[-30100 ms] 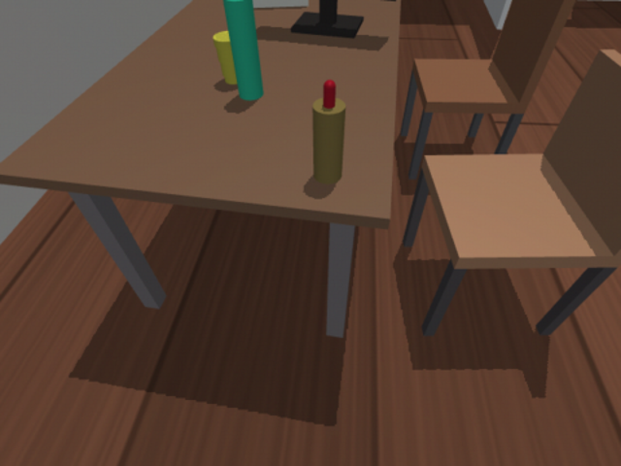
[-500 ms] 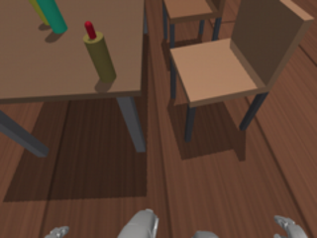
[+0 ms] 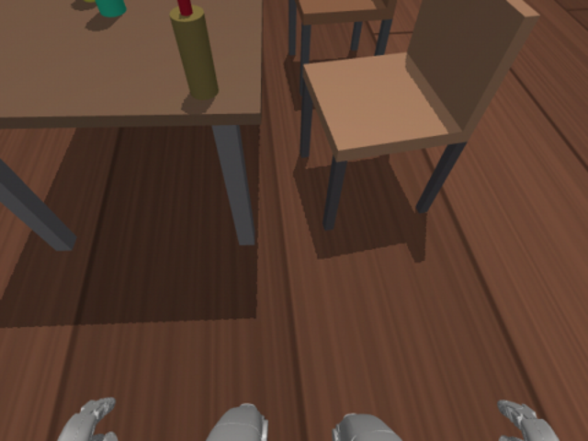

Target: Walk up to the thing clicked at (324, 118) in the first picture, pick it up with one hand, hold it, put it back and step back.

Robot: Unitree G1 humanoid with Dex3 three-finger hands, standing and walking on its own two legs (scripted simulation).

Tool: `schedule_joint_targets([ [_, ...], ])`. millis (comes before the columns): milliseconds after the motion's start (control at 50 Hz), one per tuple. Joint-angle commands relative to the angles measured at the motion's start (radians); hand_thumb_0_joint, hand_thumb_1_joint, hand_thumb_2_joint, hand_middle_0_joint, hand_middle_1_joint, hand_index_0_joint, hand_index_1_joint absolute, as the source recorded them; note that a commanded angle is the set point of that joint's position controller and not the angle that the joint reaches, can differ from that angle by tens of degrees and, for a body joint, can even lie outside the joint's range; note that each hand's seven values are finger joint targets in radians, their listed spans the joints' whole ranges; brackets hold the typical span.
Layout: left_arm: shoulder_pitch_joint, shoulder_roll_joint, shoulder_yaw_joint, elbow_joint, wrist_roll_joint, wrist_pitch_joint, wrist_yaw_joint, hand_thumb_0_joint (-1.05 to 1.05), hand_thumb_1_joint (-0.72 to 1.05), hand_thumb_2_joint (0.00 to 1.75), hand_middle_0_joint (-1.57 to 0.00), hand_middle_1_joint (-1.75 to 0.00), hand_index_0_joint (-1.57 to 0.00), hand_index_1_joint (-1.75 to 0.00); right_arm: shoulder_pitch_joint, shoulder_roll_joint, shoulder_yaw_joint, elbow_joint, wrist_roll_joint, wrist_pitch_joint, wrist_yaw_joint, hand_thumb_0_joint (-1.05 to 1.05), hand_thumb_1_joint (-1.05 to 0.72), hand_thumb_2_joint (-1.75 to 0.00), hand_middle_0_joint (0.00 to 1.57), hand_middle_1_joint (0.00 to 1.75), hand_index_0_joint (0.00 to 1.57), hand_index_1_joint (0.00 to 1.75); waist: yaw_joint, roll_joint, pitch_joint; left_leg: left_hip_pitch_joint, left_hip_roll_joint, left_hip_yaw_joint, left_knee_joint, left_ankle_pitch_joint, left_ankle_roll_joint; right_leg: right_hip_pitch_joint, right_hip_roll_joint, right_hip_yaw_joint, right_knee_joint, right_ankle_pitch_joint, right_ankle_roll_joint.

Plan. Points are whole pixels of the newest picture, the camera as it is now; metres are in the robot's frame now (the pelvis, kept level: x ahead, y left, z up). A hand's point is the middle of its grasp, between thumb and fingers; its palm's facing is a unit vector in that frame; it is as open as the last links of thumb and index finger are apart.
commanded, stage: step back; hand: left
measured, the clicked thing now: (193, 44) +0.78 +0.25 +0.07
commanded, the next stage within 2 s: stand in 1.86 s
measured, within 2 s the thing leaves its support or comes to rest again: neither
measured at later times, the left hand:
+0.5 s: hand out of the picture -0.06 +0.28 -0.15, palm faces +0.05 -0.91 -0.41, open 7.4 cm
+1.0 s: hand out of the picture -0.25 +0.25 -0.13, palm faces +0.06 -0.91 -0.42, open 7.4 cm
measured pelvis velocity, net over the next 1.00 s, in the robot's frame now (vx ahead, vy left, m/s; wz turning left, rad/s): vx -0.29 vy -0.03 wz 0.06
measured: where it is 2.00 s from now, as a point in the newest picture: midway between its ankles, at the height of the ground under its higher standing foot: outside the picture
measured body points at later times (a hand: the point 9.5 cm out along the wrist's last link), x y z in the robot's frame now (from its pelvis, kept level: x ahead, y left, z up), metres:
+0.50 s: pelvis -0.17 +0.00 +0.00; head -0.11 +0.01 +0.44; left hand -0.06 +0.33 -0.12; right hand -0.07 -0.31 -0.12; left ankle -0.14 +0.12 -0.73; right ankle -0.13 -0.13 -0.67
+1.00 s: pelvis -0.29 -0.03 +0.00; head -0.26 -0.04 +0.45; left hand -0.25 +0.30 -0.11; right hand -0.21 -0.35 -0.13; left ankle -0.29 +0.11 -0.71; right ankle -0.29 -0.14 -0.73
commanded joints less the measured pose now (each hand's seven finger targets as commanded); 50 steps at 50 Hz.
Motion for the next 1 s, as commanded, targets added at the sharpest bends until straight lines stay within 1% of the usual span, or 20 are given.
schedule_joint_targets([
  [0, 0.129, 0.145, 0.044, -0.013, 0.006, -0.039, 0.014, 0.0, 0.9, 0.9, -0.2, -0.3, -0.2, -0.3, -0.035, -0.274, -0.077, -0.074, 0.009, 0.004, -0.013, 0.0, -0.9, -0.9, 0.2, 0.3, 0.2, 0.3, 0.027, 0.199, -0.261, 0.161, 0.188, -0.182, -0.04, 0.283, 0.174, 0.134, -0.033, -0.094, -0.48, 0.231, -0.023],
  [20, 0.141, 0.163, 0.048, 0.002, 0.015, -0.045, 0.018, 0.0, 0.9, 0.9, -0.2, -0.3, -0.2, -0.3, -0.031, -0.257, -0.068, -0.071, 0.013, 0.011, -0.009, 0.0, -0.9, -0.9, 0.2, 0.3, 0.2, 0.3, 0.032, 0.171, -0.259, 0.081, 0.155, -0.163, -0.014, 0.177, 0.133, 0.203, -0.032, -0.093, -0.541, 0.292, -0.036],
  [40, 0.125, 0.22, 0.068, -0.01, 0.027, -0.051, 0.016, 0.0, 0.9, 0.9, -0.2, -0.3, -0.2, -0.3, -0.005, -0.212, -0.055, -0.072, 0.017, 0.013, -0.005, 0.0, -0.9, -0.9, 0.2, 0.3, 0.2, 0.3, 0.02, 0.037, -0.231, -0.083, 0.063, -0.148, 0.063, -0.017, 0.076, 0.251, -0.127, 0.103, -0.553, 0.233, -0.073],
  [60, 0.092, 0.326, 0.093, -0.033, 0.022, -0.05, 0.011, 0.0, 0.9, 0.9, -0.2, -0.3, -0.2, -0.3, -0.04, -0.165, -0.045, -0.096, 0.026, 0.009, -0.012, 0.0, -0.9, -0.9, 0.2, 0.3, 0.2, 0.3, 0.041, -0.233, -0.182, -0.213, -0.129, -0.087, 0.252, -0.294, 0.013, 0.153, -0.355, 0.392, -0.635, 0.26, -0.199],
  [80, 0.02, 0.382, 0.099, -0.064, 0.029, -0.051, 0.013, 0.0, 0.9, 0.9, -0.2, -0.3, -0.2, -0.3, -0.056, -0.208, -0.065, -0.086, 0.015, 0.016, -0.026, 0.0, -0.9, -0.9, 0.2, 0.3, 0.2, 0.3, 0.062, -0.265, -0.136, -0.142, -0.109, -0.156, 0.5, -0.413, -0.012, -0.066, -0.505, 0.532, -0.678, 0.277, -0.334],
  [140, -0.126, 0.24, 0.065, -0.095, 0.017, -0.051, 0.025, 0.0, 0.9, 0.9, -0.2, -0.3, -0.2, -0.3, 0.056, -0.221, -0.064, -0.027, 0.039, 0.011, -0.024, 0.0, -0.9, -0.9, 0.2, 0.3, 0.2, 0.3, -0.042, -0.086, -0.126, -0.121, -0.142, -0.183, 0.607, -0.263, -0.009, -0.022, -0.319, 0.169, -0.524, 0.532, -0.23],
  [240, -0.005, 0.23, 0.063, -0.086, 0.024, -0.036, 0.038, 0.0, 0.9, 0.9, -0.2, -0.3, -0.2, -0.3, 0.037, -0.188, -0.046, -0.05, 0.018, 0.002, -0.024, 0.0, -0.9, -0.9, 0.2, 0.3, 0.2, 0.3, 0.041, -0.153, -0.16, -0.133, -0.105, -0.094, 0.366, -0.316, -0.033, 0.186, -0.306, 0.118, -0.44, 0.675, -0.221],
  [340, -0.02, 0.242, 0.047, -0.1, -0.002, -0.012, 0.031, 0.0, 0.9, 0.9, -0.2, -0.3, -0.2, -0.3, 0.142, -0.189, -0.062, -0.01, 0.003, -0.01, -0.015, 0.0, -0.9, -0.9, 0.2, 0.3, 0.2, 0.3, -0.003, -0.164, -0.256, 0.119, -0.079, 0.034, -0.178, -0.04, 0.002, 0.173, -0.268, 0.09, -0.284, 0.653, -0.154],
  [360, -0.015, 0.206, 0.033, -0.107, -0.003, -0.008, 0.029, 0.0, 0.9, 0.9, -0.2, -0.3, -0.2, -0.3, 0.138, -0.229, -0.076, -0.01, -0.008, -0.011, -0.016, 0.0, -0.9, -0.9, 0.2, 0.3, 0.2, 0.3, -0.004, -0.075, -0.25, 0.179, 0.014, -0.123, -0.209, 0.03, 0.041, 0.043, -0.224, 0.067, -0.23, 0.496, -0.106],
  [380, -0.035, 0.166, 0.021, -0.124, -0.009, -0.01, 0.028, 0.0, 0.9, 0.9, -0.2, -0.3, -0.2, -0.3, 0.092, -0.339, -0.094, -0.028, -0.012, -0.007, -0.009, 0.0, -0.9, -0.9, 0.2, 0.3, 0.2, 0.3, -0.011, 0.187, -0.236, 0.202, 0.248, -0.431, -0.252, 0.153, 0.171, -0.155, -0.048, -0.061, -0.052, 0.146, -0.046],
  [400, -0.107, 0.209, 0.044, -0.123, -0.003, -0.008, 0.045, 0.0, 0.9, 0.9, -0.2, -0.3, -0.2, -0.3, 0.066, -0.403, -0.107, -0.047, -0.008, -0.006, -0.002, 0.0, -0.9, -0.9, 0.2, 0.3, 0.2, 0.3, -0.062, 0.252, -0.218, 0.03, 0.386, -0.569, -0.305, 0.218, 0.31, -0.099, -0.002, -0.016, 0.171, -0.166, -0.029],
  [480, 0.023, 0.194, 0.05, -0.045, -0.017, -0.001, 0.031, 0.0, 0.9, 0.9, -0.2, -0.3, -0.2, -0.3, -0.045, -0.269, -0.066, -0.058, -0.007, -0.018, -0.021, 0.0, -0.9, -0.9, 0.2, 0.3, 0.2, 0.3, 0.047, 0.109, -0.164, 0.047, 0.227, -0.248, -0.176, 0.383, 0.221, -0.122, 0.02, 0.084, 0.351, -0.007, -0.039],
  [620, 0.034, 0.17, 0.037, -0.024, 0.007, -0.03, 0.007, 0.0, 0.9, 0.9, -0.2, -0.3, -0.2, -0.3, 0.028, -0.273, -0.077, -0.048, -0.01, -0.006, -0.012, 0.0, -0.9, -0.9, 0.2, 0.3, 0.2, 0.3, -0.023, 0.195, -0.241, 0.203, 0.204, -0.23, -0.169, 0.092, 0.207, 0.008, -0.033, -0.076, -0.215, 0.008, -0.011],
  [680, 0.153, 0.172, 0.043, 0.052, 0.018, -0.048, 0.007, 0.0, 0.9, 0.9, -0.2, -0.3, -0.2, -0.3, -0.002, -0.259, -0.069, -0.044, -0.004, 0.012, -0.004, 0.0, -0.9, -0.9, 0.2, 0.3, 0.2, 0.3, 0.033, 0.152, -0.249, 0.05, 0.15, -0.166, -0.089, -0.076, 0.129, 0.238, -0.028, -0.097, -0.566, 0.169, -0.064],
  [700, 0.153, 0.221, 0.062, 0.05, 0.03, -0.056, 0.009, 0.0, 0.9, 0.9, -0.2, -0.3, -0.2, -0.3, 0.009, -0.202, -0.05, -0.048, -0.002, 0.009, -0.001, 0.0, -0.9, -0.9, 0.2, 0.3, 0.2, 0.3, 0.029, 0.013, -0.218, -0.12, 0.062, -0.122, 0.051, -0.194, 0.072, 0.288, -0.143, 0.132, -0.605, 0.077, -0.094],
  [720, 0.097, 0.328, 0.086, 0.017, 0.033, -0.058, 0.009, 0.0, 0.9, 0.9, -0.2, -0.3, -0.2, -0.3, -0.052, -0.154, -0.04, -0.076, 0.004, 0.001, -0.009, 0.0, -0.9, -0.9, 0.2, 0.3, 0.2, 0.3, 0.064, -0.204, -0.157, -0.225, -0.105, -0.09, 0.184, -0.328, 0.008, 0.127, -0.37, 0.419, -0.683, -0.056, -0.201],
  [740, 0.009, 0.377, 0.092, -0.008, 0.036, -0.06, 0.011, 0.0, 0.9, 0.9, -0.2, -0.3, -0.2, -0.3, -0.072, -0.209, -0.062, -0.061, 0.001, 0.004, -0.021, 0.0, -0.9, -0.9, 0.2, 0.3, 0.2, 0.3, 0.069, -0.219, -0.09, -0.135, -0.054, -0.172, 0.381, -0.355, -0.021, -0.113, -0.501, 0.54, -0.738, -0.154, -0.308],
  [800, -0.075, 0.243, 0.058, -0.021, 0.024, -0.074, 0.016, 0.0, 0.9, 0.9, -0.2, -0.3, -0.2, -0.3, 0.011, -0.202, -0.053, 0.004, 0.021, -0.011, -0.015, 0.0, -0.9, -0.9, 0.2, 0.3, 0.2, 0.3, -0.006, -0.069, -0.06, -0.134, -0.109, -0.153, 0.446, -0.209, -0.012, -0.024, -0.303, 0.184, -0.597, 0.185, -0.198],
  [920, 0.057, 0.259, 0.067, 0.019, 0.028, -0.082, 0.005, 0.0, 0.9, 0.9, -0.2, -0.3, -0.2, -0.3, -0.026, -0.187, -0.048, 0.007, -0.006, -0.04, 0.005, 0.0, -0.9, -0.9, 0.2, 0.3, 0.2, 0.3, 0.08, -0.17, -0.088, -0.15, -0.054, -0.06, 0.137, -0.277, -0.024, 0.197, -0.317, 0.204, -0.606, 0.017, -0.206],
  [980, 0.014, 0.254, 0.052, 0.011, 0.015, -0.068, -0.005, 0.0, 0.9, 0.9, -0.2, -0.3, -0.2, -0.3, 0.053, -0.174, -0.055, 0.056, 0.0, -0.065, 0.007, 0.0, -0.9, -0.9, 0.2, 0.3, 0.2, 0.3, 0.024, -0.146, -0.133, 0.105, -0.062, 0.032, -0.159, -0.173, -0.006, 0.119, -0.299, 0.12, -0.517, 0.186, -0.184],
])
